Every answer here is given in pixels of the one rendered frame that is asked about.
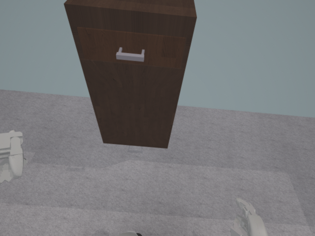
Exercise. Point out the drawer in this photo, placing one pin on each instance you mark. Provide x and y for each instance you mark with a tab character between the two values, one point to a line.
103	44

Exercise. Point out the cabinet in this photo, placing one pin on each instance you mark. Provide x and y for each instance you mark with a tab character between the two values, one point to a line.
134	104

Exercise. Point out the robot left hand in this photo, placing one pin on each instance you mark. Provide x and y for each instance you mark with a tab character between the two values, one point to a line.
12	153

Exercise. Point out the handle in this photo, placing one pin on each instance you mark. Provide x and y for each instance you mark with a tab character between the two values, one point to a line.
129	56

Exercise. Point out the robot right hand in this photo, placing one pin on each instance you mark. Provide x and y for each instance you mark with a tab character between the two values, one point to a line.
252	226

